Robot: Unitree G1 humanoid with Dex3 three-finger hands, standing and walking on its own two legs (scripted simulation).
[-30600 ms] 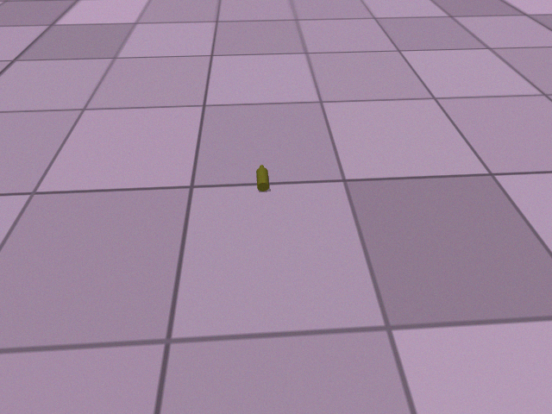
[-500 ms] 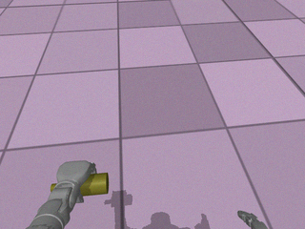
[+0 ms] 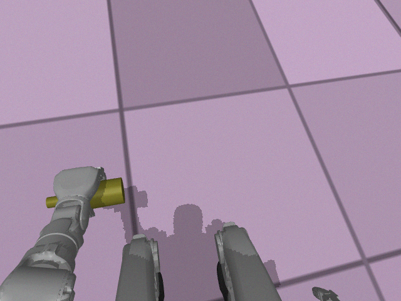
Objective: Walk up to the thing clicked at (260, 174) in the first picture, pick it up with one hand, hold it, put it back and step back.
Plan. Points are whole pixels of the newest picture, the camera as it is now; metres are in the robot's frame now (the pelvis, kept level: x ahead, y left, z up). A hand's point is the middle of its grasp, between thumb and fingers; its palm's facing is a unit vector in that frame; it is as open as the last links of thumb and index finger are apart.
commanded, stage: crouch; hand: left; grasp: from above
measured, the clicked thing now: (86, 196) +0.39 +0.22 -0.17
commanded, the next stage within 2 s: lower in 0.98 s
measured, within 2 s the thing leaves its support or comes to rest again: neither
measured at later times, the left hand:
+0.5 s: hand (107, 204) +0.40 +0.21 -0.31, palm faces -0.46 -0.02 -0.89, open 9.1 cm
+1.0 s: hand (115, 207) +0.40 +0.20 -0.37, palm faces -0.46 -0.02 -0.89, open 9.1 cm
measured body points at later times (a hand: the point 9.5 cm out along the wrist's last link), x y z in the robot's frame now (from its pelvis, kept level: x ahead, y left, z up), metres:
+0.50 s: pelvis -0.01 -0.01 -0.12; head +0.21 +0.03 +0.27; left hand +0.42 +0.21 -0.25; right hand +0.08 -0.28 -0.25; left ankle +0.07 +0.12 -0.52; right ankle +0.06 -0.14 -0.52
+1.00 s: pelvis -0.02 -0.01 -0.18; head +0.20 +0.02 +0.21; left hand +0.42 +0.20 -0.32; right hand +0.03 -0.28 -0.31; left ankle +0.07 +0.12 -0.52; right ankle +0.06 -0.14 -0.52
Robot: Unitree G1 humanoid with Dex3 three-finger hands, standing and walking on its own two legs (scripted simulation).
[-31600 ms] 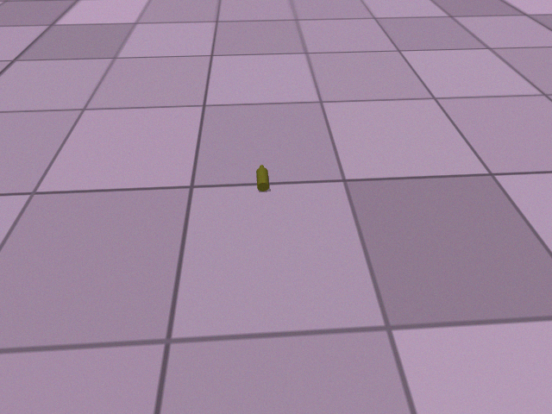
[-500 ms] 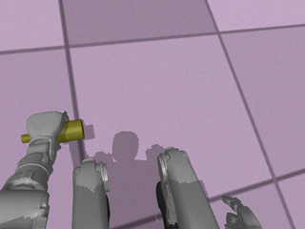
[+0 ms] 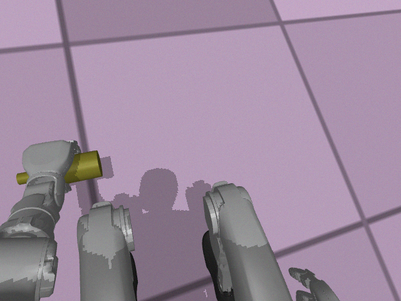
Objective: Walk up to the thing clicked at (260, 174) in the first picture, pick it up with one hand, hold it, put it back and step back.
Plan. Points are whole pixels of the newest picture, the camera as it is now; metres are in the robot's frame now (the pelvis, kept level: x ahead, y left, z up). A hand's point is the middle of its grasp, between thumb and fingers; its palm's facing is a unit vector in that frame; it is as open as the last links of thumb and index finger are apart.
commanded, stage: lower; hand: left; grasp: from above
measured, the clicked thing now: (61, 170) +0.42 +0.24 -0.21
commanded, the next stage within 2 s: rest in 0.42 s
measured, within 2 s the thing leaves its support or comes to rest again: neither
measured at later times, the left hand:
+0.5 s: hand (71, 174) +0.42 +0.23 -0.24, palm faces -0.47 -0.06 -0.88, open 9.1 cm
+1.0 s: hand (77, 174) +0.43 +0.23 -0.29, palm faces -0.47 -0.08 -0.88, open 9.0 cm
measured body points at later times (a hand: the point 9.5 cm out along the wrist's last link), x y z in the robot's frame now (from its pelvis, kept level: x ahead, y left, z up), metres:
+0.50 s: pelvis +0.00 +0.00 -0.04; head +0.24 +0.05 +0.34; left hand +0.44 +0.23 -0.19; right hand +0.06 -0.28 -0.16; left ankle +0.08 +0.14 -0.34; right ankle +0.09 -0.13 -0.34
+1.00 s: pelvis +0.01 +0.00 -0.07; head +0.26 +0.06 +0.30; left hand +0.45 +0.23 -0.24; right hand +0.05 -0.27 -0.17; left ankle +0.08 +0.14 -0.34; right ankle +0.09 -0.13 -0.34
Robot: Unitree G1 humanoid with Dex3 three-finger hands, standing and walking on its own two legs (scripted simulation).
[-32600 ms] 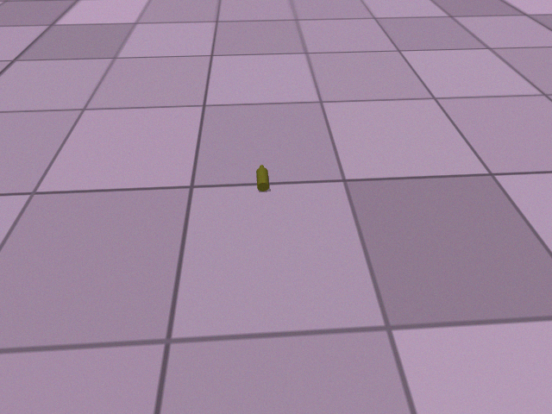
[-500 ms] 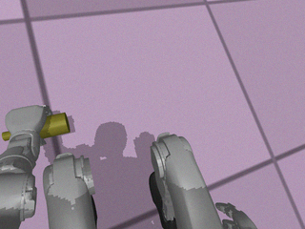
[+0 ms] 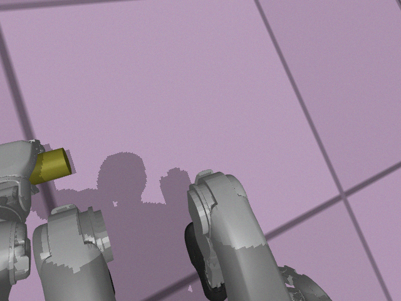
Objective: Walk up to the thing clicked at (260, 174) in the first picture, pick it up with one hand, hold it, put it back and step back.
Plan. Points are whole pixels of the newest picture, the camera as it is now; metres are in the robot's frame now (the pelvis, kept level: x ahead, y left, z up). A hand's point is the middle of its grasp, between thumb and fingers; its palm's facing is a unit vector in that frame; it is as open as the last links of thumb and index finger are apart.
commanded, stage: rest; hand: left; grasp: from above
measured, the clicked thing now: (25, 172) +0.41 +0.26 -0.25
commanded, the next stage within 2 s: open in 0.94 s
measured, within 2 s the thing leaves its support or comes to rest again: rests again in 1.32 s
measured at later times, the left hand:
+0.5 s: hand (26, 175) +0.41 +0.26 -0.24, palm faces -0.45 -0.11 -0.89, open 9.0 cm
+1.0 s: hand (25, 176) +0.40 +0.26 -0.25, palm faces -0.44 -0.11 -0.89, open 9.0 cm
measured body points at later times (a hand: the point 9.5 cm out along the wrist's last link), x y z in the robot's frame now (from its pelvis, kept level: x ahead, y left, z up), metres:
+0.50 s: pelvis +0.00 +0.00 +0.00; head +0.25 +0.09 +0.36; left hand +0.42 +0.26 -0.19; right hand +0.03 -0.26 -0.09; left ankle +0.07 +0.14 -0.27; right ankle +0.09 -0.12 -0.27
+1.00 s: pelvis -0.01 +0.01 +0.00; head +0.25 +0.11 +0.35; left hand +0.42 +0.26 -0.20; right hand +0.04 -0.25 -0.07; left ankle +0.07 +0.14 -0.27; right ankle +0.09 -0.12 -0.27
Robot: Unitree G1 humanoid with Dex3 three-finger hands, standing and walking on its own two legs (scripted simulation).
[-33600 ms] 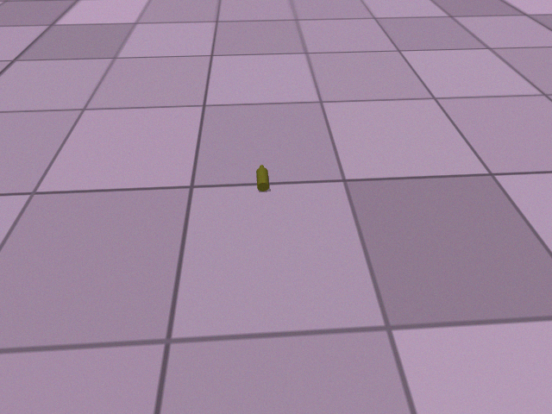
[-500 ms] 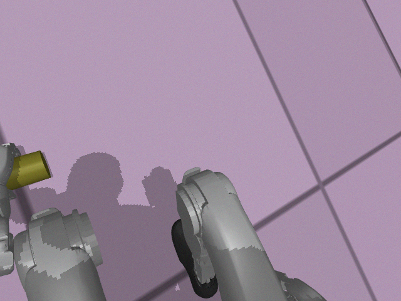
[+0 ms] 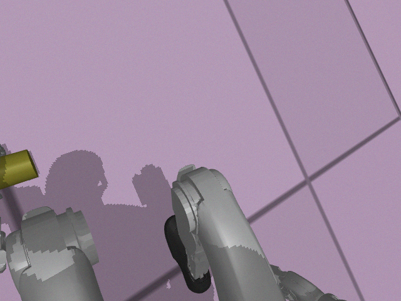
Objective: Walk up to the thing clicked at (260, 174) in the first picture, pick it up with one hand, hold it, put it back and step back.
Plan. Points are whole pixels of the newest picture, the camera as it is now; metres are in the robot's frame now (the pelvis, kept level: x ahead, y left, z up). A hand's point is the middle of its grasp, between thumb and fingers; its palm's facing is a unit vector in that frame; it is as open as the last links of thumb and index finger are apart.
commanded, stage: open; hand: left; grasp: from above
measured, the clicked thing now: out of the picture +0.40 +0.28 -0.27
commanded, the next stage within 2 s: withdraw in 0.96 s
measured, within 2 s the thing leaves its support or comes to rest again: rests again in 0.32 s
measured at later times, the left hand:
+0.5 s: hand out of the picture +0.40 +0.28 -0.25, palm faces -0.43 -0.14 -0.89, open 10.7 cm
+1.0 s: hand out of the picture +0.40 +0.28 -0.25, palm faces -0.43 -0.12 -0.90, open 12.5 cm
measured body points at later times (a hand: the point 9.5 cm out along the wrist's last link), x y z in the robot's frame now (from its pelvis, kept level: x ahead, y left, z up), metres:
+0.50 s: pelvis +0.00 +0.00 +0.00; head +0.25 +0.12 +0.35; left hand +0.42 +0.29 -0.20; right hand +0.05 -0.25 -0.06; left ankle +0.06 +0.14 -0.27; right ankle +0.11 -0.13 -0.27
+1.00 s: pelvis -0.01 +0.00 +0.00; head +0.24 +0.12 +0.35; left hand +0.41 +0.29 -0.20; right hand +0.06 -0.25 -0.06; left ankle +0.06 +0.14 -0.27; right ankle +0.11 -0.13 -0.27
